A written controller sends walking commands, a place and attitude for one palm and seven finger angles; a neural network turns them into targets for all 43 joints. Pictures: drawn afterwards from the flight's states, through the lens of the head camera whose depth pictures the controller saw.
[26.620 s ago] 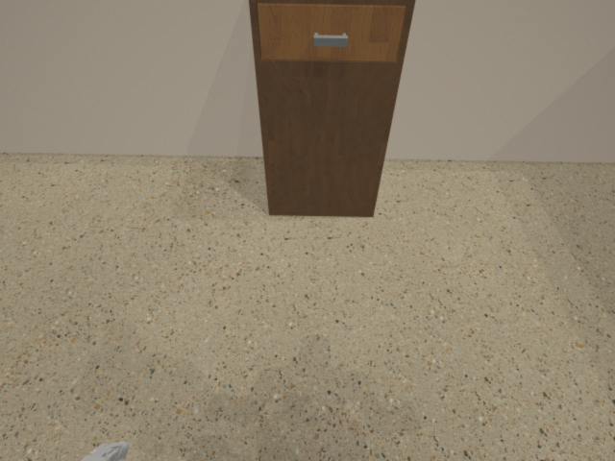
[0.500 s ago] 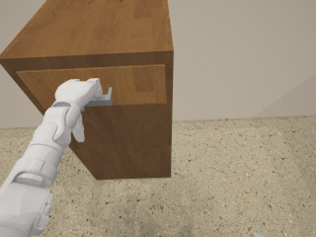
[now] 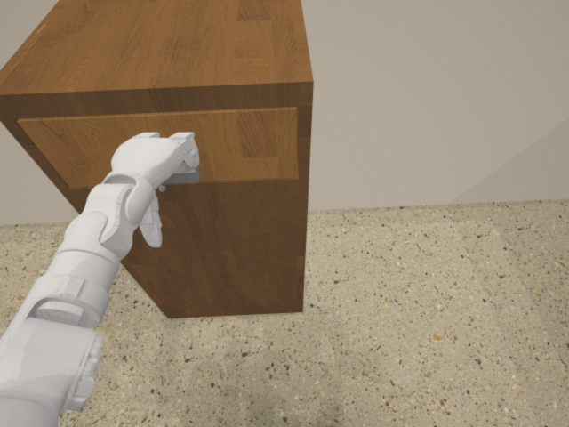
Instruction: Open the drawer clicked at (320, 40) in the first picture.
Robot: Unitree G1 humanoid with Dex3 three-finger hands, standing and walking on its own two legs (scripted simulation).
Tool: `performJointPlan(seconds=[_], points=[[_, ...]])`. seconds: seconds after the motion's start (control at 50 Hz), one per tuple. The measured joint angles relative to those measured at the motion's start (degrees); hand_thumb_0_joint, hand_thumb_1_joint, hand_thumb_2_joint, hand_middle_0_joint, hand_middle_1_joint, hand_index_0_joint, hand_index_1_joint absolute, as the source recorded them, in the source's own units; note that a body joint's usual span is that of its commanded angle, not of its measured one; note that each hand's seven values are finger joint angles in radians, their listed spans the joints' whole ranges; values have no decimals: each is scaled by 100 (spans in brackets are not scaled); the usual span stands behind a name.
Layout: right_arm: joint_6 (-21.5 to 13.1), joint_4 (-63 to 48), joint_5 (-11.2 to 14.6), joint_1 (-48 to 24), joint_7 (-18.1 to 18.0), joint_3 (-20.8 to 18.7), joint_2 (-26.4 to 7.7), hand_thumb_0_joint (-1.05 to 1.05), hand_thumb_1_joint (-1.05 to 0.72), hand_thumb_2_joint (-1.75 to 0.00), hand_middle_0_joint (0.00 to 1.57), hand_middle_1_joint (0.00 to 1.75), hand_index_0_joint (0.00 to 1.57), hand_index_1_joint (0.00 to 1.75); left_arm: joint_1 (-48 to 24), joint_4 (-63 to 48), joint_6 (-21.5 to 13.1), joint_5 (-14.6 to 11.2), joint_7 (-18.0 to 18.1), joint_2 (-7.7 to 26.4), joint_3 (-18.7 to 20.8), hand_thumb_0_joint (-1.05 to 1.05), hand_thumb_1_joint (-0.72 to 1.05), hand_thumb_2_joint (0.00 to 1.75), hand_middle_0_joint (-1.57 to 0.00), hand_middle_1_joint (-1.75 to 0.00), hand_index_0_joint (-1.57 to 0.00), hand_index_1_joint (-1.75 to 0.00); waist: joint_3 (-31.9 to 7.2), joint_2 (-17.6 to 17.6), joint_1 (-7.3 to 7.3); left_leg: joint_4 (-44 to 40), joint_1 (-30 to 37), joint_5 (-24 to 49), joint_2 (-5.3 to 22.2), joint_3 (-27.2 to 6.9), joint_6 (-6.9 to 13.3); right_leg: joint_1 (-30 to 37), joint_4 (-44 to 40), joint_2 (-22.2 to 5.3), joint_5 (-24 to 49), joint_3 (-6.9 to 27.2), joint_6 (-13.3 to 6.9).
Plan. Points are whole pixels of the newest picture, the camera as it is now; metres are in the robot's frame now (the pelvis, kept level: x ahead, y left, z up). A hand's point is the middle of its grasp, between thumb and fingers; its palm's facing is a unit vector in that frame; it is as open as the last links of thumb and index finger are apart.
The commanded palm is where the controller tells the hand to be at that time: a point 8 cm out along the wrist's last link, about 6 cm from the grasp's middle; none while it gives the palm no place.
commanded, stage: lower the fingers behind the handle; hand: left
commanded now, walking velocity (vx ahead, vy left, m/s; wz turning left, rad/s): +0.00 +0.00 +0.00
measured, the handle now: (168, 164) +0.52 +0.22 +0.05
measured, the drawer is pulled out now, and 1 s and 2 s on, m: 0.00 0.00 0.00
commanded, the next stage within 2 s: lift the fingers back up to retry in 1.44 s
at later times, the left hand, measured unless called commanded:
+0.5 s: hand (151, 185) +0.45 +0.22 +0.07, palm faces -0.07 -0.02 -1.00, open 13.9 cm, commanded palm +0.43 +0.22 +0.12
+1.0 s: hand (158, 186) +0.46 +0.22 +0.06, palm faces -0.04 +0.02 -1.00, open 13.9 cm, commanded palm +0.43 +0.22 +0.08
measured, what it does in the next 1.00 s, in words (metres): stands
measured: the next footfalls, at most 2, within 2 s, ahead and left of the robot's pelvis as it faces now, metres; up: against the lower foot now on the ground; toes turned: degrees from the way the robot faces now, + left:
none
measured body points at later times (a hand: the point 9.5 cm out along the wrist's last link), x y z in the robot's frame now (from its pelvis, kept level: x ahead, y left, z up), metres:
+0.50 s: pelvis +0.00 +0.00 -0.01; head +0.06 -0.01 +0.44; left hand +0.45 +0.22 +0.13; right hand +0.07 -0.27 -0.14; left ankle -0.03 +0.11 -0.73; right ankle -0.01 -0.12 -0.73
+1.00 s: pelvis -0.01 -0.01 -0.01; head +0.06 -0.03 +0.43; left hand +0.46 +0.21 +0.11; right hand +0.05 -0.27 -0.15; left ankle -0.03 +0.11 -0.73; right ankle -0.01 -0.12 -0.73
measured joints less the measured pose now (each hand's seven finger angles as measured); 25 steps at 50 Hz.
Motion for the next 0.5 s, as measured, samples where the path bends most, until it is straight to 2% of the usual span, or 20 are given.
performJointPlan(seconds=[0.04,0.08,0.12,0.18,0.24,0.3,0.32,0.36,0.44,0.5], points=[[-68,-25,-39,-10,24,-65,8,1,-91,-90,20,30,21,30,53,-152,-320,132,366,-28,169,0,-49,30,-32,-121,-32,-120,-9,-38,7,119,-148,-46,5,23,-1,-153,110,4,-30,22,0],[-150,-14,-77,-31,97,-132,12,1,-91,-90,20,29,20,30,29,-181,-394,261,852,-57,326,0,-49,30,-32,-121,-32,-120,-28,-40,28,227,-311,-79,8,44,-2,-318,207,6,-50,42,4],[-203,39,-105,-65,192,-167,11,1,-91,-90,20,29,20,30,-48,-59,-203,387,1322,-77,456,0,-49,30,-32,-121,-32,-120,-68,-17,55,303,-460,-96,9,65,2,-472,275,7,-55,64,14],[-214,140,-102,-104,334,-173,18,1,-91,-90,20,29,20,30,-238,369,479,509,1752,-83,425,0,-49,30,-32,-121,-32,-120,-144,40,97,346,-607,-97,8,86,13,-623,314,6,-46,85,29],[-144,197,-56,-103,414,-149,33,1,-91,-90,20,29,20,30,-369,791,1190,480,1668,-122,169,0,-49,30,-31,-121,-32,-120,-199,109,100,304,-621,-72,0,72,26,-624,260,-2,-23,72,38],[-60,187,-36,-67,362,-115,62,1,-91,-90,20,29,20,30,-311,834,1461,292,1258,-211,-59,-1,-49,30,-31,-120,-32,-120,-209,142,50,222,-501,-51,-10,40,38,-486,167,-10,-8,42,43],[-44,175,-37,-53,321,-100,73,1,-91,-90,20,29,21,30,-275,789,1419,226,1110,-243,-100,-1,-49,30,-31,-120,-32,-120,-205,135,24,198,-448,-49,-13,29,40,-430,143,-14,-11,31,43],[-36,134,-52,-27,232,-73,94,1,-91,-90,20,30,21,30,-200,691,1366,271,958,-223,-69,0,-49,30,-30,-120,-31,-119,-197,100,-26,173,-358,-57,-13,21,37,-342,127,-13,-26,23,40],[-68,69,-75,49,132,-74,88,1,-91,-90,20,30,21,30,-165,572,708,252,827,-37,31,0,-49,30,-28,-119,-31,-119,-201,24,-31,224,-297,-113,3,11,20,-278,174,3,-80,13,24],[-88,45,-73,69,178,-105,41,1,-91,-90,20,29,21,30,-140,540,392,295,893,-71,42,0,-49,30,-29,-119,-31,-119,-208,-10,14,303,-363,-153,15,19,12,-346,244,14,-111,20,14]])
